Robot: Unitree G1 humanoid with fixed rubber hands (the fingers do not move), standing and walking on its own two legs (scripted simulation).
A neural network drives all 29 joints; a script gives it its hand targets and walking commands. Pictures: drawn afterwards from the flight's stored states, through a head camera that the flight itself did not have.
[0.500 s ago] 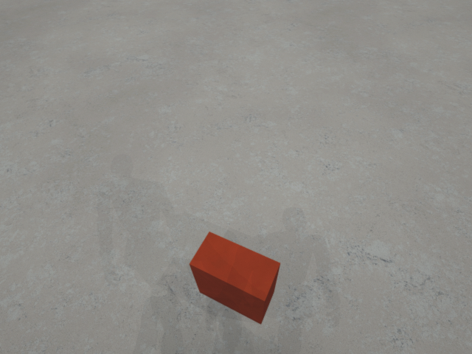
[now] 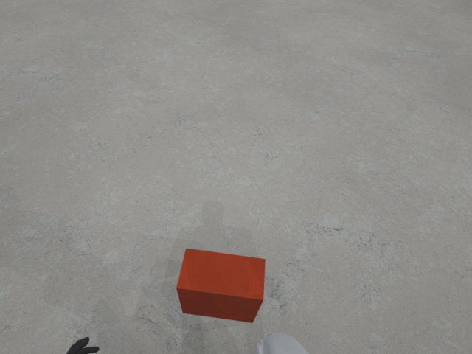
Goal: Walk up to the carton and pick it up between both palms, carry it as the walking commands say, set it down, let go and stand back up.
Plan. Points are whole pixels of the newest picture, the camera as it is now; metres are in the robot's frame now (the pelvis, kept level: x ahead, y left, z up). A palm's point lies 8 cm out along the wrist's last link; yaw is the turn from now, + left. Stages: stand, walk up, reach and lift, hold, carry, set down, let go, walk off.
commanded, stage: walk up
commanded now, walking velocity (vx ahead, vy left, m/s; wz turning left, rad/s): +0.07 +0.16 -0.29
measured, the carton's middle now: (221, 287) +0.44 +0.00 -0.64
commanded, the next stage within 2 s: stand in 1.84 s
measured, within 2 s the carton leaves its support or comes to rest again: neither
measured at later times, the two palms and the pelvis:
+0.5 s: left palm (109, 340) +0.18 +0.22 -0.13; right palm out of the picture +0.06 -0.26 -0.16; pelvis +0.06 -0.01 -0.01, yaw -6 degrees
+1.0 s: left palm (89, 350) +0.17 +0.26 -0.14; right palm out of the picture +0.05 -0.25 -0.15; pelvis +0.06 +0.01 -0.01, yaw -9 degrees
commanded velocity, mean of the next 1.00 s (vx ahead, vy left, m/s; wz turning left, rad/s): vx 0.00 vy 0.01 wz -0.16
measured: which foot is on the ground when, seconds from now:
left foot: down 0.00-0.34, up 0.36-0.68, down 0.70-1.00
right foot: up 0.00-0.30, down 0.32-1.00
